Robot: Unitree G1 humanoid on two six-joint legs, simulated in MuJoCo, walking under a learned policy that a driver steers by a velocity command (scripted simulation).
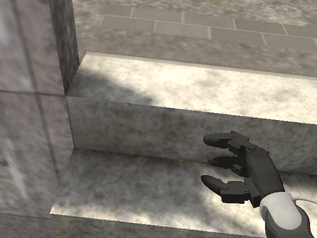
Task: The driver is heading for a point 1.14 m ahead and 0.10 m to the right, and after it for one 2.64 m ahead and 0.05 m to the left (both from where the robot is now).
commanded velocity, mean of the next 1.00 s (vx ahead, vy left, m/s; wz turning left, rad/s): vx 1.00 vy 0.00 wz -0.09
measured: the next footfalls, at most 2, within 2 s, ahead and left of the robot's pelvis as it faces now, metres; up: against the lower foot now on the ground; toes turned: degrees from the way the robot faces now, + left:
left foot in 0.18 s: -0.01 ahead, +0.17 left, +0.00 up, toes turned -9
right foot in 0.42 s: +0.06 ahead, +0.00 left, +0.05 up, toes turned -28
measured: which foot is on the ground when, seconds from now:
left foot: up 0.00-0.16, down 0.18-0.38, up 0.40-0.64, down 0.66-0.80, up 0.82-1.00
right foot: down 0.00-0.14, up 0.16-0.40, down 0.42-0.56, up 0.58-0.94, down 0.96-1.00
